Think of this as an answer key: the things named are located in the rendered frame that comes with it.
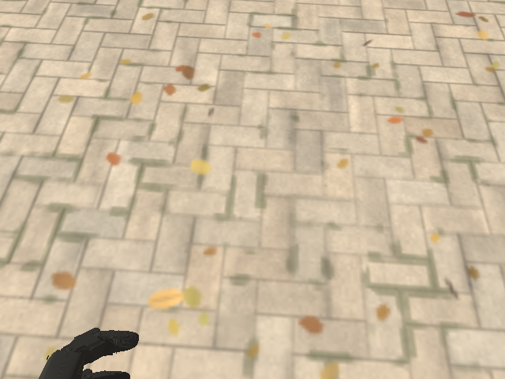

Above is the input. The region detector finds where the left robot hand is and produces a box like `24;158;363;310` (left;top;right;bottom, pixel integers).
39;328;139;379

